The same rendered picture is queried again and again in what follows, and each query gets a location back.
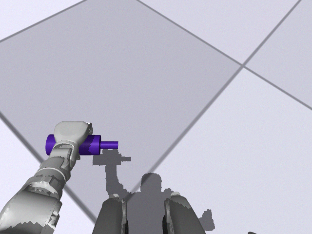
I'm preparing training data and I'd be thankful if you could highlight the left robot arm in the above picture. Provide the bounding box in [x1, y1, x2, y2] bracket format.
[0, 140, 79, 234]

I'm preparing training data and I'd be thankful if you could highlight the bottle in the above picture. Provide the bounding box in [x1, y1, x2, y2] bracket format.
[45, 135, 118, 156]

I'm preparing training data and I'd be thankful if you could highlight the left robot hand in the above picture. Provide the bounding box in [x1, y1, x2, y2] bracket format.
[54, 121, 93, 160]

